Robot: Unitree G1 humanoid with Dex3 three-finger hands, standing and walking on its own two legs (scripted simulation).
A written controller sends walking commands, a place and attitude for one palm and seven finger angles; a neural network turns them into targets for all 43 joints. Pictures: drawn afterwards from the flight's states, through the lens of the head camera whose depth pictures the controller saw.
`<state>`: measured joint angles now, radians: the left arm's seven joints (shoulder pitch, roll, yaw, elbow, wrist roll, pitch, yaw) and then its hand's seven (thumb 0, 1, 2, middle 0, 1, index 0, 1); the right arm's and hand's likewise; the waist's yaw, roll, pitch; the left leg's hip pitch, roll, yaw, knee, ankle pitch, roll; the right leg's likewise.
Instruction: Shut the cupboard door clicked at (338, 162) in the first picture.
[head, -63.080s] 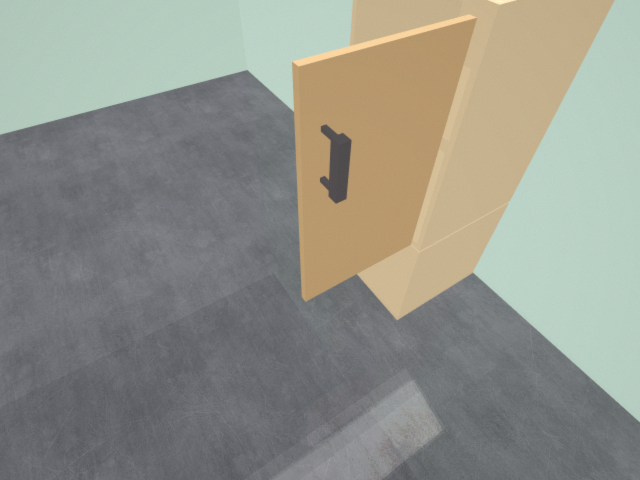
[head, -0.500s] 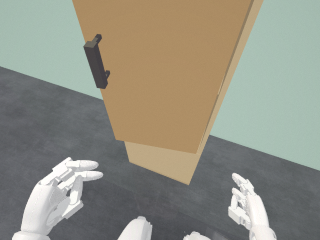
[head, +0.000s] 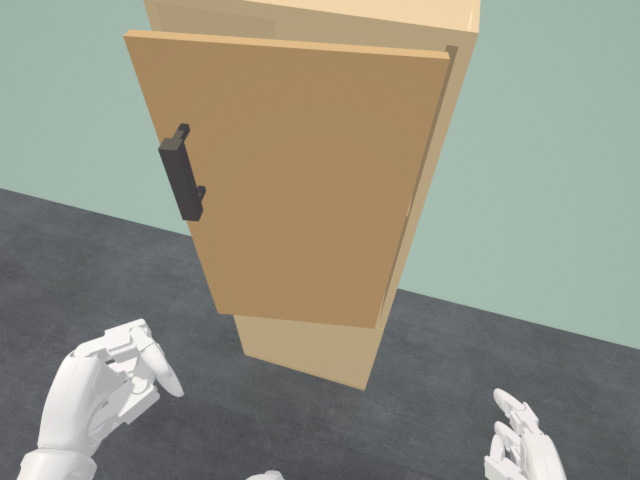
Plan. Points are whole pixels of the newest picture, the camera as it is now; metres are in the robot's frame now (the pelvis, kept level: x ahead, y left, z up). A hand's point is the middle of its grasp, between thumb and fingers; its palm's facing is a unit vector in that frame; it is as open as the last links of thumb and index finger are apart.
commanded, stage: raise the hand and make a fist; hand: left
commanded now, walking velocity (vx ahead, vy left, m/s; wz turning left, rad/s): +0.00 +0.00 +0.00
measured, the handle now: (187, 173) +0.47 +0.22 +0.13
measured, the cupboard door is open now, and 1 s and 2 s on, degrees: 11 11 11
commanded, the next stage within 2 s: bring the fist close to the handle in 0.78 s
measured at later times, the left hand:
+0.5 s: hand (129, 330) +0.23 +0.20 +0.13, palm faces -0.01 -1.00 -0.06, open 3.1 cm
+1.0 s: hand (147, 336) +0.23 +0.19 +0.13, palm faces +0.01 -1.00 -0.07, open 3.1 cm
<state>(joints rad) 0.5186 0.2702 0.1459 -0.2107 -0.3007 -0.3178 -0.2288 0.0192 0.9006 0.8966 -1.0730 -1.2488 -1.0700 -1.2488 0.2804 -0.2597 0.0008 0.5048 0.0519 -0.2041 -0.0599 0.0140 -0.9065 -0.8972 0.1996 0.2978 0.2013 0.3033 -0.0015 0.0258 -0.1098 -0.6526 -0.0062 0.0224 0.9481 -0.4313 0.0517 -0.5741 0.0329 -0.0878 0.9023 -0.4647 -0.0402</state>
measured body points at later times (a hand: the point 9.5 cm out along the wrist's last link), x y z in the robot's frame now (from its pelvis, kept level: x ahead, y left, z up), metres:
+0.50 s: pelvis +0.01 +0.01 +0.03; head +0.00 +0.01 +0.48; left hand +0.23 +0.26 +0.14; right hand +0.18 -0.21 -0.04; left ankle +0.03 +0.08 -0.69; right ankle +0.00 -0.10 -0.69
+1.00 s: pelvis +0.00 -0.01 +0.03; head +0.00 -0.01 +0.48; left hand +0.22 +0.24 +0.14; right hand +0.18 -0.23 -0.04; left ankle +0.03 +0.08 -0.69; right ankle +0.00 -0.10 -0.69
